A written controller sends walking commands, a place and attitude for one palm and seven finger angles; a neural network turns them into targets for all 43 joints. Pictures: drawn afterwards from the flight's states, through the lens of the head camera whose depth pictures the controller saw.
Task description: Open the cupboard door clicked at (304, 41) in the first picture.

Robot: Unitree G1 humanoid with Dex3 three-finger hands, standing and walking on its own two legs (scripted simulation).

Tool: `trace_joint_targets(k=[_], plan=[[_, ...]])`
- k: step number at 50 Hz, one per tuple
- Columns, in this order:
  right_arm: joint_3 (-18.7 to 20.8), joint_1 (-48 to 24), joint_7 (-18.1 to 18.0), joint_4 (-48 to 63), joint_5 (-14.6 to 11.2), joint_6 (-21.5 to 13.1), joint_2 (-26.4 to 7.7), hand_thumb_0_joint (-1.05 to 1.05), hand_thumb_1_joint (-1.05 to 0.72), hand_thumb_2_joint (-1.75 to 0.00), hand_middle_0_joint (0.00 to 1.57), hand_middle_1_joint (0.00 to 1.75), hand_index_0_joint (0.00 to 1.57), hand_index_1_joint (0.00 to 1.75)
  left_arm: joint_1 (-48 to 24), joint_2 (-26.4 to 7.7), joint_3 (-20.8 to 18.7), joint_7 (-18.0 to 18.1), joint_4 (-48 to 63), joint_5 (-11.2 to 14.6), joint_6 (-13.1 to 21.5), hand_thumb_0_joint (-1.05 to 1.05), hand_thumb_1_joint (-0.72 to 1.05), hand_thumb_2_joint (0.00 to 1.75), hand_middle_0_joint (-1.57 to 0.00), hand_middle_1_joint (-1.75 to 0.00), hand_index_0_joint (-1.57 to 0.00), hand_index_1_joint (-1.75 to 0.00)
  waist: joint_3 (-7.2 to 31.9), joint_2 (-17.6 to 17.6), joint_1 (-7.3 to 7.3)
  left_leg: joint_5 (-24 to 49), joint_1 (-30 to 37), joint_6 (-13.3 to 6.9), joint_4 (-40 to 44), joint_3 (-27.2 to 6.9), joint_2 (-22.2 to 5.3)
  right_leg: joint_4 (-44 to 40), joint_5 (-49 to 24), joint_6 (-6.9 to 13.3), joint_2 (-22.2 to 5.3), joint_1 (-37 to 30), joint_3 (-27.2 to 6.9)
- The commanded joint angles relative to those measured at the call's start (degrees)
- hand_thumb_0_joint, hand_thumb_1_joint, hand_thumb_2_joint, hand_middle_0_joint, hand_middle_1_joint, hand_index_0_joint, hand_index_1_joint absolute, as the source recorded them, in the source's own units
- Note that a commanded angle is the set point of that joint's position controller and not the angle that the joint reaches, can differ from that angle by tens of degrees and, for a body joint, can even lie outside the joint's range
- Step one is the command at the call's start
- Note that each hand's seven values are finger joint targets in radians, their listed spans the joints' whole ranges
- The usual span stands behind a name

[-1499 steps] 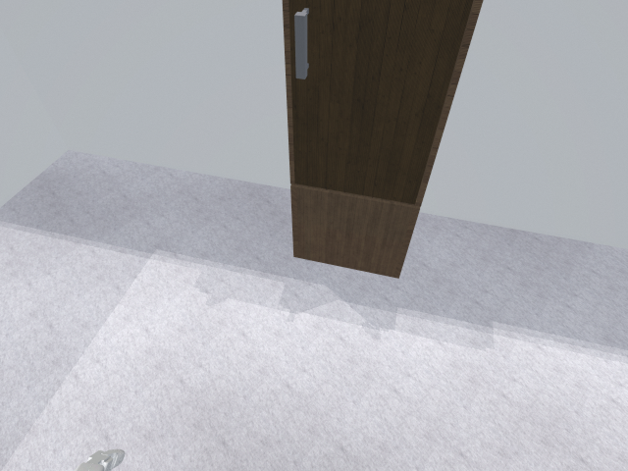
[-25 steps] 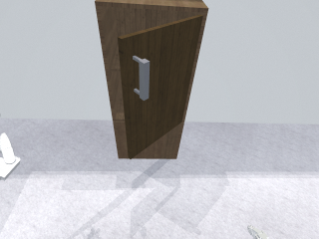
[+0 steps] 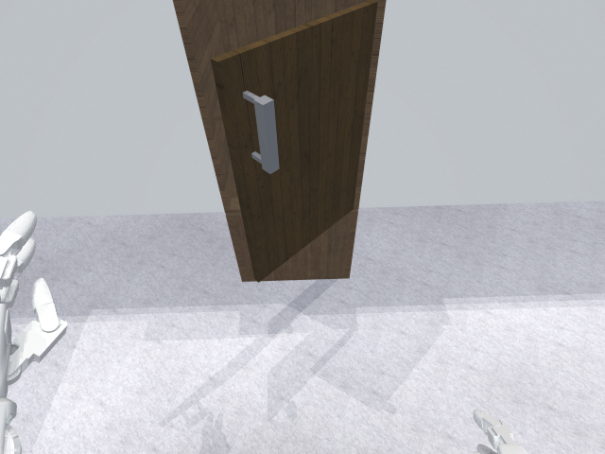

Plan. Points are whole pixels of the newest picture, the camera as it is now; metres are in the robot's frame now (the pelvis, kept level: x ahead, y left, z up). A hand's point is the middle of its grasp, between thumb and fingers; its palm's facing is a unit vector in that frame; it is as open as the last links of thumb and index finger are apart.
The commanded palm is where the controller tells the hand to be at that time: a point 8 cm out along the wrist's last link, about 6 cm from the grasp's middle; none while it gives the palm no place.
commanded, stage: let the arm hang, fingers relaxed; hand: left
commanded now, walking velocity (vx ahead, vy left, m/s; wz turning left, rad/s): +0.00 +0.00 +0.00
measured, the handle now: (260, 132) +0.62 +0.11 +0.11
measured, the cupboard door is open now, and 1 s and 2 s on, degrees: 43 43 43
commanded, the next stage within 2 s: look to check the result in 1.08 s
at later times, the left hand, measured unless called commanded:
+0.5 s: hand out of the picture -0.08 +0.23 -0.17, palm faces +0.09 -0.97 -0.22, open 7.2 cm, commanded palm none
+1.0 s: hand out of the picture +0.01 +0.23 -0.17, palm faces +0.05 -0.98 -0.21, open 7.3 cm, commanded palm none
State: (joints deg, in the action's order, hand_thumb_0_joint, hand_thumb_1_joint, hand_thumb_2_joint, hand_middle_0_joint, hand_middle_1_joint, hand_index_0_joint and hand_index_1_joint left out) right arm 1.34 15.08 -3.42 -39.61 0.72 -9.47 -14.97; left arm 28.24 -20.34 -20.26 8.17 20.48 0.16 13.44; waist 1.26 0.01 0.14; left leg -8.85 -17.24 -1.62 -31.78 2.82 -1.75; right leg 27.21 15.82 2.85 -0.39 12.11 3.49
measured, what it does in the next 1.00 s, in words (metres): stands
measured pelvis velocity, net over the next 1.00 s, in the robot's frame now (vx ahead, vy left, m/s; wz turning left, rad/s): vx -0.01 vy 0.05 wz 0.03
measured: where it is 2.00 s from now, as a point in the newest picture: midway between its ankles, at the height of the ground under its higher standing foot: outside the picture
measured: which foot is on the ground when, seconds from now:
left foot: down 0.00-1.00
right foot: down 0.00-1.00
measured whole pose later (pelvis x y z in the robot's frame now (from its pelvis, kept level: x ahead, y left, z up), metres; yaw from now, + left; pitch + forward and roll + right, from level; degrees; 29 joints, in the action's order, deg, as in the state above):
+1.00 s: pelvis -0.01 +0.05 +0.00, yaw +2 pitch -2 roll +0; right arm 0.1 14.3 -1.2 -65.9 1.3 -0.1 -9.2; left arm 12.6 -9.0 -0.8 1.7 -65.0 -0.4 0.8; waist -1.7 0.8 1.2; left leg -10.5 -10.6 -1.4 -22.5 2.4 0.9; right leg 23.6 13.4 -0.8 -2.8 8.5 4.2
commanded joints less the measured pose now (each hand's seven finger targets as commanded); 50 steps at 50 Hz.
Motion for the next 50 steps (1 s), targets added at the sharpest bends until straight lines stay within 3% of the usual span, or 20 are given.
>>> trace_joint_targets(k=[1,2,3,4,5,6,7,8,9,10,11,12,13,14,15,17,21,25,34,50], plan=[[3.02,-2.88,4.35,-0.22,0.26,4.51,-8.83,0.00,-0.90,-0.90,0.20,0.30,0.20,0.30,-2.07,3.49,14.86,-7.12,-30.89,-2.74,-12.81,0.00,0.90,0.90,-0.20,-0.30,-0.20,-0.30,5.65,3.29,-0.01,29.35,5.48,-4.22,-0.55,-10.82,-9.13,12.97,-9.15,-2.74,-3.76,5.98,-1.41],[2.06,-2.65,3.81,0.81,0.65,5.43,-8.56,0.00,-0.90,-0.90,0.20,0.30,0.20,0.30,-2.84,4.28,15.64,-7.17,-32.58,-2.56,-13.13,0.00,0.90,0.90,-0.20,-0.30,-0.20,-0.30,6.08,1.62,-0.67,28.08,3.13,-6.36,0.56,-13.84,-11.66,13.28,1.43,-2.84,-2.30,6.04,-0.43],[1.46,-3.63,3.38,1.48,1.10,6.15,-9.07,0.00,-0.90,-0.90,0.20,0.30,0.20,0.30,-4.75,3.11,15.54,-7.35,-35.14,-2.36,-13.10,0.00,0.90,0.90,-0.20,-0.30,-0.20,-0.30,5.38,-0.11,-1.07,27.82,-0.43,-6.99,1.61,-15.50,-11.71,11.97,1.00,-3.08,-1.81,2.75,-0.46],[1.31,-5.04,3.12,1.03,1.23,6.45,-9.21,0.00,-0.90,-0.90,0.20,0.30,0.20,0.30,-6.26,1.34,15.23,-7.52,-38.76,-2.32,-12.84,0.00,0.90,0.90,-0.20,-0.30,-0.20,-0.30,5.86,-4.14,-1.78,26.55,-2.49,-5.41,0.24,-13.41,-9.12,8.58,-8.43,-2.76,-2.71,-2.24,-1.49],[1.25,-5.79,3.02,-0.28,1.01,6.74,-8.30,0.00,-0.90,-0.90,0.20,0.30,0.20,0.30,-8.06,-0.56,15.16,-7.64,-42.97,-2.35,-12.63,0.00,0.90,0.90,-0.20,-0.30,-0.20,-0.30,5.66,-9.65,-1.69,19.39,-3.40,-2.27,-2.33,-8.29,-5.07,4.58,-18.07,-1.60,-5.82,-5.22,-4.44],[1.20,-6.07,3.02,-1.22,0.83,7.47,-7.04,0.00,-0.90,-0.90,0.20,0.30,0.20,0.30,-10.00,-3.09,15.06,-7.60,-47.13,-2.34,-12.53,0.00,0.90,0.90,-0.20,-0.30,-0.20,-0.30,4.53,-14.73,-1.13,9.87,-3.45,0.55,-5.23,-3.42,-0.52,0.43,-26.05,0.77,-10.88,-5.40,-8.92],[1.11,-6.63,2.92,-2.59,0.91,8.40,-6.17,0.00,-0.90,-0.90,0.20,0.30,0.20,0.30,-11.36,-4.02,15.27,-7.53,-51.43,-2.07,-12.42,0.00,0.90,0.90,-0.20,-0.30,-0.20,-0.30,2.31,-14.94,-0.88,-2.65,-3.29,1.45,-6.90,-2.26,0.76,-1.67,-32.76,3.36,-14.11,-4.65,-10.77],[0.98,-6.13,2.77,-4.10,0.90,9.25,-5.02,0.00,-0.90,-0.90,0.20,0.30,0.20,0.30,-13.07,-4.05,15.88,-7.33,-55.29,-1.93,-12.64,0.00,0.90,0.90,-0.20,-0.30,-0.20,-0.30,0.54,-12.55,0.00,-9.29,-2.47,1.61,-6.28,-2.22,0.84,-2.39,-32.89,4.46,-14.51,-3.98,-10.51],[0.64,-5.26,2.75,-6.10,0.93,9.74,-4.04,0.00,-0.90,-0.90,0.20,0.30,0.20,0.30,-14.74,-2.99,16.54,-7.13,-58.65,-1.80,-12.83,0.00,0.90,0.90,-0.20,-0.30,-0.20,-0.30,-0.03,-8.75,0.78,-7.92,0.01,1.58,-3.48,-2.28,0.30,-2.77,-28.58,4.05,-13.44,-2.32,-9.19],[0.26,-4.03,2.84,-8.10,0.88,9.92,-3.31,0.00,-0.90,-0.90,0.20,0.30,0.20,0.30,-16.42,-2.00,17.15,-7.00,-61.48,-1.48,-13.01,0.00,0.90,0.90,-0.20,-0.30,-0.20,-0.30,0.03,-3.27,1.69,0.71,4.37,1.40,1.53,-2.95,-0.79,-2.33,-21.28,2.37,-11.26,-0.10,-7.30],[-0.15,-4.04,2.79,-9.58,0.92,9.87,-3.67,0.00,-0.90,-0.90,0.20,0.30,0.20,0.30,-16.49,-0.76,17.64,-6.95,-64.07,-1.11,-13.17,0.00,0.90,0.90,-0.20,-0.30,-0.20,-0.30,-0.23,1.64,1.40,8.59,7.07,1.07,4.53,-5.11,-2.62,-1.17,-15.19,-0.03,-7.63,1.06,-4.78],[-0.28,-4.73,2.60,-11.44,0.85,9.64,-3.98,0.00,-0.90,-0.90,0.20,0.30,0.20,0.30,-15.61,0.68,18.01,-7.03,-67.13,-0.77,-13.40,0.00,0.90,0.90,-0.20,-0.30,-0.20,-0.30,-0.99,8.92,0.45,10.64,5.24,0.27,6.45,-6.90,-3.86,-1.38,-10.99,-1.35,-6.13,-0.61,-3.79],[-0.59,-5.22,2.40,-12.75,0.73,9.62,-3.40,0.00,-0.90,-0.90,0.20,0.30,0.20,0.30,-14.09,1.24,18.14,-7.04,-70.13,-0.63,-13.56,0.00,0.90,0.90,-0.20,-0.30,-0.20,-0.30,-1.43,11.92,-0.18,8.20,3.36,-0.22,8.26,-7.86,-4.24,-2.80,-6.87,-1.59,-5.46,-2.69,-3.49],[-0.40,-5.45,2.14,-13.55,0.91,9.69,-2.55,0.00,-0.90,-0.90,0.20,0.30,0.20,0.30,-12.54,2.85,17.44,-6.92,-72.41,-0.81,-13.58,0.00,0.90,0.90,-0.20,-0.30,-0.20,-0.30,-1.92,12.63,-0.65,4.35,2.19,-0.24,9.38,-7.90,-4.19,-4.42,-4.98,-1.35,-5.21,-3.72,-3.29],[-0.45,-4.95,2.03,-14.52,0.76,9.75,-2.31,0.00,-0.90,-0.90,0.20,0.30,0.20,0.30,-12.00,2.77,17.62,-6.99,-74.57,-0.77,-13.51,0.00,0.90,0.90,-0.20,-0.30,-0.20,-0.30,-1.98,12.25,-0.51,1.72,1.87,-0.10,10.15,-7.95,-3.82,-5.52,-4.49,-1.12,-5.31,-4.43,-3.29],[-0.29,-3.19,1.89,-16.51,0.49,9.83,-2.10,0.00,-0.90,-0.90,0.20,0.30,0.20,0.30,-11.46,3.36,18.04,-7.08,-77.76,-0.76,-13.28,0.00,0.90,0.90,-0.20,-0.30,-0.20,-0.30,-1.80,7.28,-0.09,-0.86,3.23,0.00,10.91,-8.00,-3.86,-7.41,-3.65,-0.92,-5.61,-4.12,-2.91],[0.16,-0.62,1.65,-19.85,0.21,9.61,-2.21,0.00,-0.90,-0.90,0.20,0.30,0.20,0.30,-10.26,3.89,18.42,-7.08,-82.15,-0.79,-13.01,0.00,0.90,0.90,-0.20,-0.30,-0.20,-0.30,-1.89,3.14,0.20,-2.21,5.20,-0.36,13.42,-8.74,-4.41,-8.00,-2.64,-0.99,-5.44,-3.48,-1.82],[0.04,0.44,1.46,-21.84,0.15,9.22,-2.60,0.00,-0.90,-0.90,0.20,0.30,0.20,0.30,-8.90,3.94,18.71,-6.97,-84.85,-0.83,-12.90,0.00,0.90,0.90,-0.20,-0.30,-0.20,-0.30,-2.16,2.07,0.12,-0.08,6.18,-0.59,14.31,-8.76,-4.55,-7.93,-3.91,-1.29,-5.84,-3.50,-1.68],[0.08,1.67,1.46,-24.10,0.24,9.15,-1.71,0.00,-0.90,-0.90,0.20,0.30,0.20,0.30,-8.01,4.32,18.65,-6.59,-86.62,-0.89,-13.16,0.00,0.90,0.90,-0.20,-0.30,-0.20,-0.30,-5.66,0.61,-0.04,-3.84,4.28,-0.50,16.56,-9.00,-4.30,-7.29,-2.04,-1.49,-5.78,-2.05,-1.98],[-0.06,2.06,1.72,-24.92,0.45,8.76,-0.34,0.00,-0.90,-0.90,0.20,0.30,0.20,0.30,-11.01,4.12,18.17,-6.34,-84.81,-0.71,-12.40,0.00,0.90,0.90,-0.20,-0.30,-0.20,-0.30,-5.25,0.60,0.17,2.15,5.04,0.01,14.37,-6.63,-3.41,-8.36,-5.25,-1.13,-6.32,-2.82,-3.35]])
